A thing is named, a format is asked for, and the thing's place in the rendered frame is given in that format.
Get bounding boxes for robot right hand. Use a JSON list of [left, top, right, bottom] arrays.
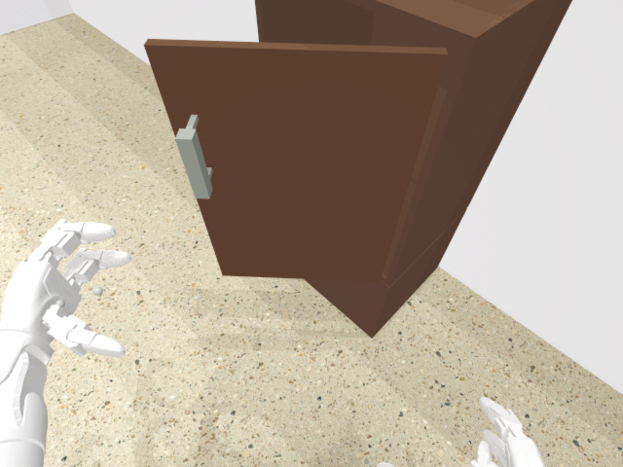
[[471, 397, 545, 467]]

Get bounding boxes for robot left hand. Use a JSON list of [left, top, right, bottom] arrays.
[[0, 219, 131, 357]]

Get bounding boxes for handle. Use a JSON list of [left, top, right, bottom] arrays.
[[175, 115, 213, 199]]

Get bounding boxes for left robot forearm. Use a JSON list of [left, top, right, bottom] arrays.
[[0, 330, 54, 467]]

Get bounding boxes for cupboard door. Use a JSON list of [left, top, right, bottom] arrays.
[[144, 39, 448, 282]]

